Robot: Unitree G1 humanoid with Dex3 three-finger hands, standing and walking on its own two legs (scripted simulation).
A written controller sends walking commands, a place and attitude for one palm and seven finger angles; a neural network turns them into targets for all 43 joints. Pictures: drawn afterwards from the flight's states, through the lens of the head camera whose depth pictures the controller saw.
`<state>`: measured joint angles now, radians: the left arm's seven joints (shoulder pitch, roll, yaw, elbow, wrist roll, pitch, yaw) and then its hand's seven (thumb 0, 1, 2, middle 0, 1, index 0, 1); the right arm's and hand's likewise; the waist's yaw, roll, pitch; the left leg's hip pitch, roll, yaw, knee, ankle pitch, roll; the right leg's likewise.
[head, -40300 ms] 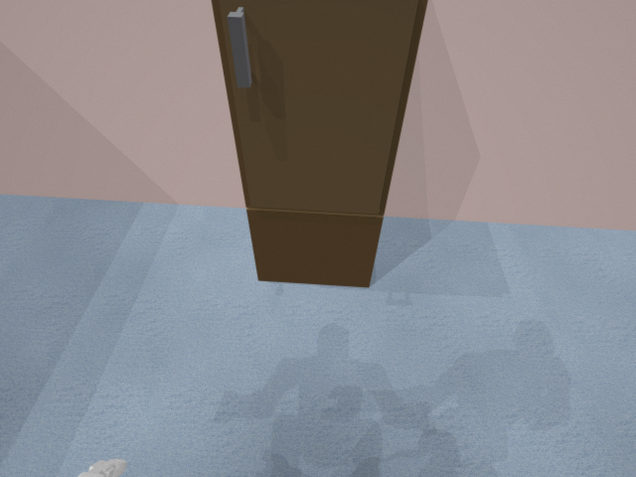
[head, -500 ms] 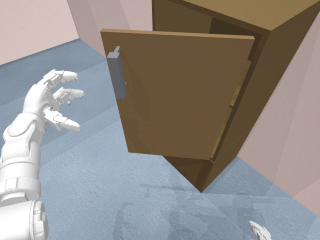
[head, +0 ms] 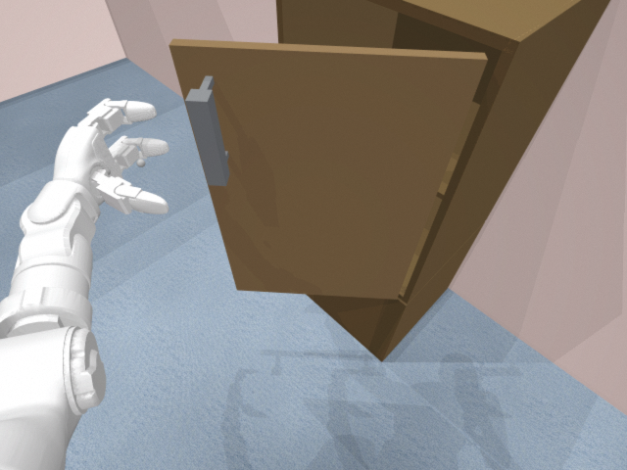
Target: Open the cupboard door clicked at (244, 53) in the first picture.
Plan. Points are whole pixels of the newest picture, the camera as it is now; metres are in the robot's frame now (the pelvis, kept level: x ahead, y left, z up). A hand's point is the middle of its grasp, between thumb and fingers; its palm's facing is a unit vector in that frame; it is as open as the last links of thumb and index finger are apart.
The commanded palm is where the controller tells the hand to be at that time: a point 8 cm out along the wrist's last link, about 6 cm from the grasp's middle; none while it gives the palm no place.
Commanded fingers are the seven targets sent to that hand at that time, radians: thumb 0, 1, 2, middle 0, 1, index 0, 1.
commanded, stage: move the hooked fingers beside the handle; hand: left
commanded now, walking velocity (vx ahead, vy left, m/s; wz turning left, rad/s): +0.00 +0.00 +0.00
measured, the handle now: (213, 132) +0.53 +0.14 +0.15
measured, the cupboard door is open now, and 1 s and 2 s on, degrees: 42 42 41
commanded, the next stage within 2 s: slide the fingers in behind the handle in 1.04 s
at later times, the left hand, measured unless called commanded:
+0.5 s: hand (160, 145) +0.50 +0.20 +0.15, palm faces -0.06 -1.00 +0.01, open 14.0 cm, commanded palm +0.47 +0.26 +0.15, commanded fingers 0.00 -0.50 0.30 -0.30 -1.20 -0.30 -1.20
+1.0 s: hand (155, 151) +0.49 +0.21 +0.14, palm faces -0.05 -1.00 +0.02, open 14.0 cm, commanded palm +0.48 +0.26 +0.15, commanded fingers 0.00 -0.50 0.30 -0.30 -1.20 -0.30 -1.20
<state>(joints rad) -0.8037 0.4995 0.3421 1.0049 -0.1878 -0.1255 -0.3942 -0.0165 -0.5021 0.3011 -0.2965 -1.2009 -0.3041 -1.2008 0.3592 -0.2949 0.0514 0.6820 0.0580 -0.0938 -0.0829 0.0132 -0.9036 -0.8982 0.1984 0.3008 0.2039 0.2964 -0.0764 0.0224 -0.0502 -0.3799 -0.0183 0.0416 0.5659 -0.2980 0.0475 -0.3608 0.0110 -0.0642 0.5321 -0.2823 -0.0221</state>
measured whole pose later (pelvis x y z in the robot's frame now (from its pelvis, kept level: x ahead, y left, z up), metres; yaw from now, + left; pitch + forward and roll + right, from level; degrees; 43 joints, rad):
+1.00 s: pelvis +0.01 +0.01 -0.01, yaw -1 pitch +11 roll -2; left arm -0.94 0.55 0.37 1.17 -0.13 -0.18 -0.36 -0.02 -0.50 0.30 -0.30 -1.20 -0.30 -1.20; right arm 0.36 -0.28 0.05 0.63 0.04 -0.01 -0.06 0.01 -0.90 -0.90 0.20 0.30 0.20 0.30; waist -0.12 0.02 -0.07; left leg -0.50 -0.01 0.05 0.65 -0.34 0.06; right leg -0.47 0.02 -0.06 0.58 -0.31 -0.01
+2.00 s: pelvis +0.00 -0.01 -0.01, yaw +1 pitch +10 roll -1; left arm -0.99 0.41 0.22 1.14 -0.16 -0.19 -0.23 -0.02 -0.50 0.30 -0.29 -1.20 -0.21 -1.19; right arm 0.37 -0.29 0.04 0.71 0.04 -0.07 -0.04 0.01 -0.91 -0.90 0.20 0.30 0.20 0.30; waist -0.09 0.03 -0.06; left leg -0.51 -0.01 0.01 0.66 -0.33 0.04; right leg -0.48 0.01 -0.09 0.61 -0.31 -0.03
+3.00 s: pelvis +0.00 -0.01 -0.01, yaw -1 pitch +8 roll -1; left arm -0.91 0.33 0.25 1.07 -0.14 -0.20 -0.16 -0.02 -0.40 0.35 -0.29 -1.21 -0.28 -1.21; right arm 0.37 -0.27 0.03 0.69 0.04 -0.06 -0.03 0.01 -0.91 -0.90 0.20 0.30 0.20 0.30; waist -0.09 0.03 -0.06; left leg -0.45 0.00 0.04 0.62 -0.32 0.04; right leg -0.44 0.03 -0.06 0.60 -0.30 -0.04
